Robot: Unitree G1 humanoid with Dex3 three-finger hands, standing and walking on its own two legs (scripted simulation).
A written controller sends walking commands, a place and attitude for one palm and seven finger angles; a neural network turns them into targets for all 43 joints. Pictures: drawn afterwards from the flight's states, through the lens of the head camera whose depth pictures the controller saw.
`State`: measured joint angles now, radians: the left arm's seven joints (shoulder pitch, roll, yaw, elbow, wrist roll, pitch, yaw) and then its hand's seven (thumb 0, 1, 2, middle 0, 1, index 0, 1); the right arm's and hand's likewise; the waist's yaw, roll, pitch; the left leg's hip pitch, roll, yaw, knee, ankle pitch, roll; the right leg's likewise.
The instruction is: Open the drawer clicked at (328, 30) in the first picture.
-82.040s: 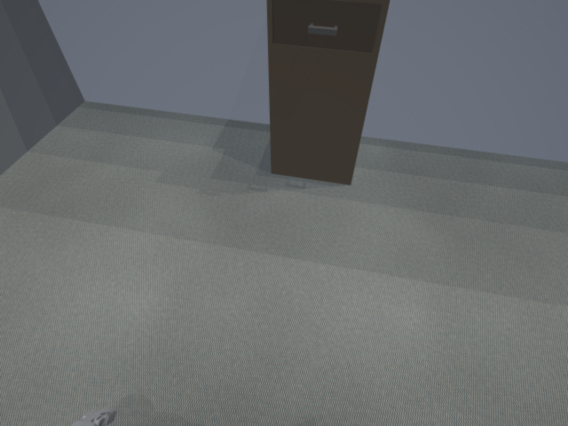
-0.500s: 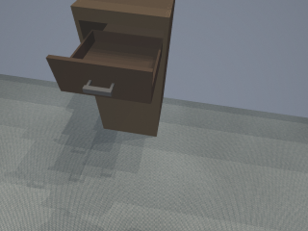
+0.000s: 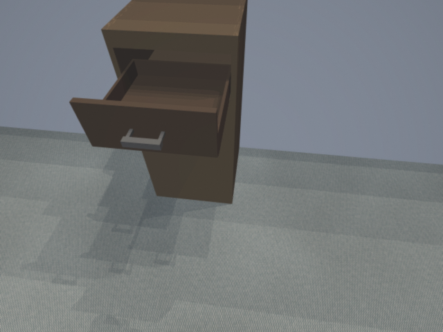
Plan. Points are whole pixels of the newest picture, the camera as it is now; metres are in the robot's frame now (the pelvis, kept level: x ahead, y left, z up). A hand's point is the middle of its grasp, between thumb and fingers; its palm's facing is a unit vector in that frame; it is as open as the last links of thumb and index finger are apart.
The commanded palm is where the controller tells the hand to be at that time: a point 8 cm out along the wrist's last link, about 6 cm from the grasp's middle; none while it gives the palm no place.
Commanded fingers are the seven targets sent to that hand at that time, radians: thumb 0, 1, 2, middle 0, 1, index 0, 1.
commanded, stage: let the arm hang, fingers relaxed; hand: left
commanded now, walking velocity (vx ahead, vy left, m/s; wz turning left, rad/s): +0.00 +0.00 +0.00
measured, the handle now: (144, 138) +0.57 +0.24 -0.01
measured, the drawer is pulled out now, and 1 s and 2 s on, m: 0.30 0.30 0.30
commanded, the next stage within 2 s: look to check the result in 0.28 s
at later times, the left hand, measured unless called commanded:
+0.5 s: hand out of the picture +0.01 +0.16 -0.17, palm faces +0.05 -0.98 -0.19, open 7.3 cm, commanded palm none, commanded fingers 0.00 0.90 0.90 -0.20 -0.30 -0.20 -0.30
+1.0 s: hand out of the picture +0.03 +0.15 -0.17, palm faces +0.04 -0.98 -0.20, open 7.3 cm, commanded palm none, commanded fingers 0.00 0.90 0.90 -0.20 -0.30 -0.20 -0.30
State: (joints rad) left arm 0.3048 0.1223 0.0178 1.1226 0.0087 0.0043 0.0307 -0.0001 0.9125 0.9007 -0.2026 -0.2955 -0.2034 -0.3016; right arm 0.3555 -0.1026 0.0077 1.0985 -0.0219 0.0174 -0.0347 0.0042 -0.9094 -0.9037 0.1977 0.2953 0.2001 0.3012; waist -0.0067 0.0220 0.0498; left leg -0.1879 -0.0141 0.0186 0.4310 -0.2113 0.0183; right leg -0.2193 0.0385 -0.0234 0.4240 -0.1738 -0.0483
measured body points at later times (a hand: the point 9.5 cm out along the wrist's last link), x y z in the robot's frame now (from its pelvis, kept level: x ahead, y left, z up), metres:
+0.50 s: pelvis +0.02 +0.00 +0.00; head +0.03 -0.01 +0.45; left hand +0.01 +0.21 -0.16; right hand -0.02 -0.21 -0.16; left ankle +0.02 +0.11 -0.74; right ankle +0.04 -0.09 -0.74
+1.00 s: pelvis +0.03 -0.01 +0.00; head +0.05 -0.02 +0.45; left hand +0.03 +0.21 -0.16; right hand +0.01 -0.22 -0.16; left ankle +0.02 +0.11 -0.74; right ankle +0.04 -0.09 -0.74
